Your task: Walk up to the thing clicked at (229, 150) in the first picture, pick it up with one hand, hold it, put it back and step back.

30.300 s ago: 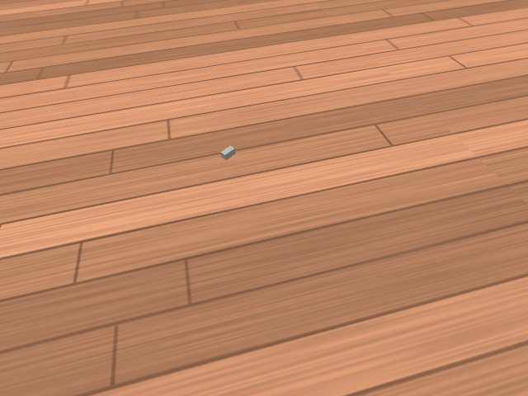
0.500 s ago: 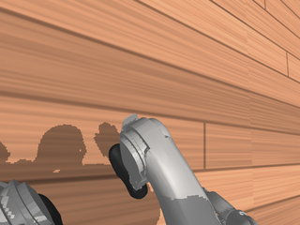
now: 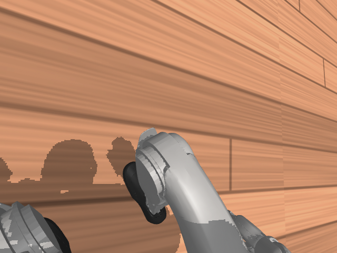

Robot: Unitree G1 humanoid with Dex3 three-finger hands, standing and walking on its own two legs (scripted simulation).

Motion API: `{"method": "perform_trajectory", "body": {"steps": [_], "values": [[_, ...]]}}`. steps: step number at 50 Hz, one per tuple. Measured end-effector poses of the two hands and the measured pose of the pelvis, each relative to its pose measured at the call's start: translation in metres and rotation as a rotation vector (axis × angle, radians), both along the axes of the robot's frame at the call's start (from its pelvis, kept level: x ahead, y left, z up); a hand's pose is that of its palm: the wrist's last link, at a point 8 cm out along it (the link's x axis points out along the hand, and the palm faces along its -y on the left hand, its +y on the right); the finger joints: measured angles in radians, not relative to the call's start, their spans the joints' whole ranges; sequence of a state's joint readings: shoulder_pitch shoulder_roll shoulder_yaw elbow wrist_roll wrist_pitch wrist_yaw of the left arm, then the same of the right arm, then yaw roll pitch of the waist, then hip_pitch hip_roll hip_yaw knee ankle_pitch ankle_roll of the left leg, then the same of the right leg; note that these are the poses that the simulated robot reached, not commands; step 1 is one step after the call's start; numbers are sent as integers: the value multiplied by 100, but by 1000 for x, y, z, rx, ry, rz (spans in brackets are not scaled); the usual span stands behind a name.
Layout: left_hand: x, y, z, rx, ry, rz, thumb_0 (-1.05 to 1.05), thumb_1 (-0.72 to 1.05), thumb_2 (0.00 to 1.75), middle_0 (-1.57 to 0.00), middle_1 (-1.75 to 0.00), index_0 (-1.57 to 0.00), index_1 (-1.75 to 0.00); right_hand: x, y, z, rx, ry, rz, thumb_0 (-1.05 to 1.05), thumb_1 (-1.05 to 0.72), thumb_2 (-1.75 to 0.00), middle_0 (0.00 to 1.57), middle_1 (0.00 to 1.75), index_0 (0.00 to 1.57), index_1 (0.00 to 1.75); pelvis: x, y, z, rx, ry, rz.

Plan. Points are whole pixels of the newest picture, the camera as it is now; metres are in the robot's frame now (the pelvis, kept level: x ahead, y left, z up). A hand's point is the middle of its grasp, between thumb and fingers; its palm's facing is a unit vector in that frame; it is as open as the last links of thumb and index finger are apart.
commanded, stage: settle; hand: left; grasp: from above
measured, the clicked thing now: out of the picture +0.49 +0.36 -0.29
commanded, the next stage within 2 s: lift in 0.86 s
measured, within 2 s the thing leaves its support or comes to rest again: leaves its support in 0.20 s
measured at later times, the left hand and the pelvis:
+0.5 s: hand out of the picture +0.49 +0.37 -0.20, palm faces -0.42 -0.10 -0.90, open 6.7 cm; pelvis +0.00 +0.00 +0.01, yaw +1 degrees
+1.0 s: hand out of the picture +0.48 +0.37 -0.13, palm faces -0.43 -0.08 -0.90, open 6.7 cm; pelvis -0.01 +0.00 +0.02, yaw +5 degrees
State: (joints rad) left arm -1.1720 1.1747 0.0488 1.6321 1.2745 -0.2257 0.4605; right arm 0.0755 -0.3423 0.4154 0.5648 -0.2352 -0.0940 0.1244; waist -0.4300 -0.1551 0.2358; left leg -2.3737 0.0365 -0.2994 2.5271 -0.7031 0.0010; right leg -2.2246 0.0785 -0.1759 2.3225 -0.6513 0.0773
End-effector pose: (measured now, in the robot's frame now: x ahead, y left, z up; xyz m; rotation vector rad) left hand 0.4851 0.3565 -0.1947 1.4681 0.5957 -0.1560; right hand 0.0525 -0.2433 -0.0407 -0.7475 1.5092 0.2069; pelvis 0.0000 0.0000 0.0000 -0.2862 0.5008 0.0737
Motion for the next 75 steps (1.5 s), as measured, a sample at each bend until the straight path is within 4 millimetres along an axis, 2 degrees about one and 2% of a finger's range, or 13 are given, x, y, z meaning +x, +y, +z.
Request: {"method": "perform_trajectory", "body": {"steps": [7, 14, 25, 39, 46, 54, 60, 65, 70, 75], "values": [[2, 1, 1, -2, 5, 5, 0, 52, 0, -103, -7, -105, -3, 0, -1, 0, -4, 5, -6, -1, -90, -90, 20, 30, 20, 30, 0, -1, 0, 2, 4, -2], [6, 7, 12, 3, -10, 11, 0, 51, 0, -103, -6, -106, -3, 2, -5, 3, -16, 7, -22, -1, -91, -90, 20, 30, 20, 30, 2, -1, 2, 3, 15, 0], [10, 18, 51, 19, -32, -4, 0, 51, 0, -104, -5, -107, -2, 13, -16, 8, -37, -30, -42, -1, -91, -90, 20, 30, 20, 30, 1, 0, 6, 5, 34, 16], [4, 17, 99, 19, -23, -30, 0, 51, 0, -105, -4, -107, 0, 37, -16, 3, -13, -121, -75, -1, -90, -90, 20, 30, 20, 30, -5, -2, 14, 26, 61, 44], [3, 17, 115, 27, -25, -29, 0, 51, 0, -105, -4, -107, -1, 35, -15, -2, -4, -130, -101, -1, -90, -90, 20, 30, 20, 30, -7, -2, 16, 39, 70, 53], [2, 15, 128, 27, -21, -19, 0, 51, 0, -104, -7, -106, -3, 23, -16, -3, -5, -109, -147, -1, -91, -90, 20, 30, 20, 30, -9, -4, 20, 48, 82, 58], [-7, 14, 141, 4, 14, -7, 0, 52, 0, -100, -11, -104, -7, 15, -18, 2, -12, -86, -190, 0, -91, -90, 20, 30, 20, 30, -9, -4, 30, 56, 99, 67], [-21, 15, 159, -14, 29, -24, 0, 53, 0, -99, -14, -102, -9, 17, -21, 10, -16, -83, -208, 0, -91, -90, 20, 30, 21, 30, -10, -5, 42, 60, 110, 78], [-39, 18, 187, -34, 15, -39, 1, 53, 0, -98, -15, -102, -10, 29, -23, 18, -14, -106, -213, 0, -91, -90, 20, 30, 21, 30, -11, -5, 57, 72, 121, 92], [-61, 22, 219, -39, 10, -43, 1, 53, 0, -97, -16, -101, -10, 49, -20, 28, 9, -155, -212, 0, -91, -90, 20, 30, 20, 30, -12, -4, 77, 89, 128, 103]]}}
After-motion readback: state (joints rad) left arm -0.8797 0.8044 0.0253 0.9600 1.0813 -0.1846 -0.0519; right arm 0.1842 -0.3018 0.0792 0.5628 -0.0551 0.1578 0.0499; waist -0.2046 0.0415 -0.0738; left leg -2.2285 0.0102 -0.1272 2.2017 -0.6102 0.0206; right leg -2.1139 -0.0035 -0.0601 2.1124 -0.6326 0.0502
